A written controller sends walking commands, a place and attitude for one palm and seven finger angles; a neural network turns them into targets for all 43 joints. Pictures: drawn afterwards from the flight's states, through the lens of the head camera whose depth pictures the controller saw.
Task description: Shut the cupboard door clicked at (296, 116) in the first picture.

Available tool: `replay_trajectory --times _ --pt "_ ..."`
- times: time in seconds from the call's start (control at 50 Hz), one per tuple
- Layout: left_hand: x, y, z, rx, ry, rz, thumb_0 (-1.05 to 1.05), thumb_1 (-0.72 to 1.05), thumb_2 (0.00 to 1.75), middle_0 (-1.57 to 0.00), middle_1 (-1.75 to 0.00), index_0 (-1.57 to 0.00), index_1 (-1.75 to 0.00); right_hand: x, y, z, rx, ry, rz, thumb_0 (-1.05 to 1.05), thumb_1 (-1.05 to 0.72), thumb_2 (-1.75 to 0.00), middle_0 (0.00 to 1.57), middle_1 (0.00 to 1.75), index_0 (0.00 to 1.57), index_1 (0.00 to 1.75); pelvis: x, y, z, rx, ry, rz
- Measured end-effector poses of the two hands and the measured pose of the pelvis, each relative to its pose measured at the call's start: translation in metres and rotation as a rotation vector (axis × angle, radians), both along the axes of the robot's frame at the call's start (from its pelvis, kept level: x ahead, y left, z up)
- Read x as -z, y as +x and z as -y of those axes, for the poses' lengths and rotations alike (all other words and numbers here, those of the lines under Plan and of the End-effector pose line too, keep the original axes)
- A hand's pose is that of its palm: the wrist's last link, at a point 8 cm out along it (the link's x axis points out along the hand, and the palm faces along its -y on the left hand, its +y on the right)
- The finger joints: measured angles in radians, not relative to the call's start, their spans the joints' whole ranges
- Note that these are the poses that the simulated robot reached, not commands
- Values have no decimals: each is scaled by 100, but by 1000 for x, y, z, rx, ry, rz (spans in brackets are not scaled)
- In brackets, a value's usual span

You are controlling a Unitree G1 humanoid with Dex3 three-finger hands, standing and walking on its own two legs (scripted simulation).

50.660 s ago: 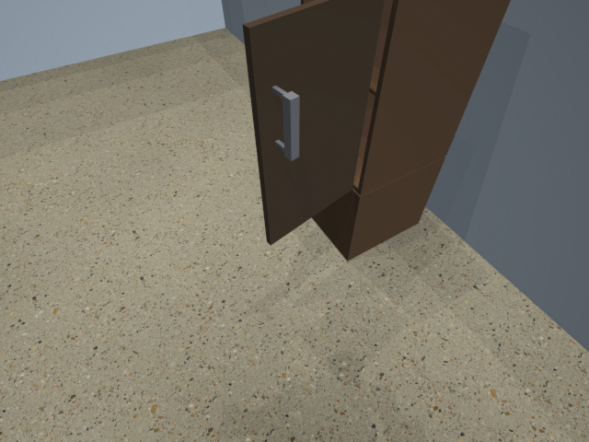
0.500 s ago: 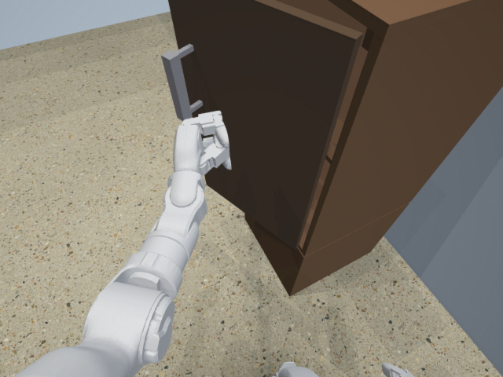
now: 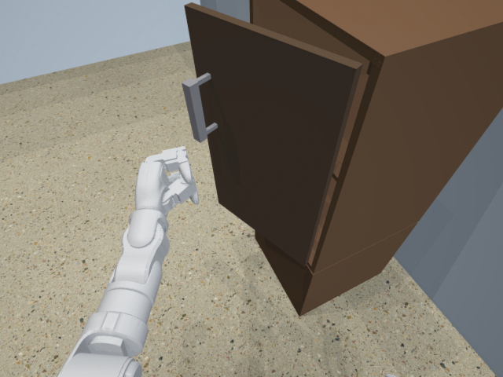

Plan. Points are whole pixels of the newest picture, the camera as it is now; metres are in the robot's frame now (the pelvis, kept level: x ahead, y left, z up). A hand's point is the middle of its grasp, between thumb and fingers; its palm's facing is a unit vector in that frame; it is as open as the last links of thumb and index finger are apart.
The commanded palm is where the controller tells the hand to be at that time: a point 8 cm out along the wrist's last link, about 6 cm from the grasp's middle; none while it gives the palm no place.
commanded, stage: draw the hand back to the body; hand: left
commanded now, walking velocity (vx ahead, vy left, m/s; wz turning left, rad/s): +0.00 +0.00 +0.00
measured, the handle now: (202, 108) +0.63 +0.11 +0.08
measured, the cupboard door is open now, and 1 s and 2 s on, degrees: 23 23 23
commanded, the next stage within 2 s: step back with the hand held close in 1.26 s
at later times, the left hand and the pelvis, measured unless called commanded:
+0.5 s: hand (94, 240) +0.27 +0.20 +0.14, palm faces +0.21 -0.95 -0.23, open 3.5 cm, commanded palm +0.23 +0.25 +0.16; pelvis +0.02 +0.02 +0.02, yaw +3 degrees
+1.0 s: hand out of the picture +0.18 +0.30 +0.19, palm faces +0.52 -0.75 -0.41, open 6.9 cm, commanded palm +0.13 +0.33 +0.20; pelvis +0.01 +0.02 +0.02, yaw +3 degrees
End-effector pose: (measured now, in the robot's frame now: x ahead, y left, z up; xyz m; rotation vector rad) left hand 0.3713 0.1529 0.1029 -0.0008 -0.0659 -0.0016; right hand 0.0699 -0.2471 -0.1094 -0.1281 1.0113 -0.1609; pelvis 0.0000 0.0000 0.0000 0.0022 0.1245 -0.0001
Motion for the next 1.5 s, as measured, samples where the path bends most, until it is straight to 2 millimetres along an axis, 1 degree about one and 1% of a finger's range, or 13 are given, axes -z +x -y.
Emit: replay_trajectory --times 0.12,0.2,0.24,0.32,0.4,0.5,0.6,0.76,0.9,0.98,1.16,1.36,1.5 --pt "-17 -32 -21 9 6 17 1 90 90 -130 -149 -130 -150 -22 57 -7 -54 -17 164 1 -91 -90 19 30 19 30 -6 1 -3 -16 -4 49" --pt "-25 -52 -35 11 12 3 1 90 90 -128 -147 -128 -148 -40 97 -20 -103 -10 279 1 -91 -90 19 30 19 30 -8 3 -5 -28 -5 77" --pt "-31 -64 -42 -6 68 6 1 90 90 -125 -144 -125 -145 -50 114 -28 -126 -9 322 1 -91 -90 19 30 19 30 -11 4 -6 -31 -5 98" --pt "-40 -90 -54 -55 147 18 1 89 90 -118 -136 -118 -137 -63 137 -46 -168 -3 365 1 -91 -90 19 30 19 30 -17 7 -9 -37 -6 131" --pt "-43 -111 -71 -125 188 5 1 89 90 -108 -126 -109 -126 -67 148 -62 -211 7 360 1 -91 -90 19 30 19 30 -21 11 -11 -46 -9 155" --pt "-52 -134 -94 -210 238 0 1 89 90 -96 -112 -96 -112 -62 149 -75 -242 25 328 1 -91 -90 20 30 20 30 -24 16 -16 -53 -11 173" --pt "-67 -154 -113 -280 290 23 1 89 90 -82 -97 -83 -98 -52 141 -79 -241 36 286 1 -91 -90 20 30 20 30 -25 20 -20 -56 -13 181" --pt "-81 -187 -145 -391 376 26 1 89 90 -60 -73 -61 -74 -44 127 -68 -203 21 247 1 -91 -90 20 30 20 30 -25 21 -22 -52 -17 183" --pt "-97 -223 -173 -499 458 42 1 89 90 -41 -52 -42 -53 -47 124 -56 -181 -7 273 1 -91 -90 20 30 20 30 -24 18 -22 -50 -20 186" --pt "-101 -238 -181 -552 473 57 1 89 90 -32 -42 -32 -43 -50 125 -53 -190 -19 298 1 -91 -90 20 30 20 30 -24 13 -22 -55 -18 192" --pt "-90 -238 -172 -537 413 65 1 89 90 -22 -32 -23 -33 -57 125 -57 -208 -24 334 1 -91 -90 20 30 20 30 -24 6 -20 -57 -15 199" --pt "-98 -234 -170 -515 438 87 1 89 90 -21 -30 -22 -31 -55 120 -60 -201 -2 333 1 -91 -90 20 30 20 30 -25 6 -18 -48 -16 202" --pt "-102 -230 -178 -516 486 114 1 89 90 -21 -30 -21 -30 -51 113 -51 -173 -19 294 1 -91 -90 20 30 20 30 -23 4 -19 -45 -30 154"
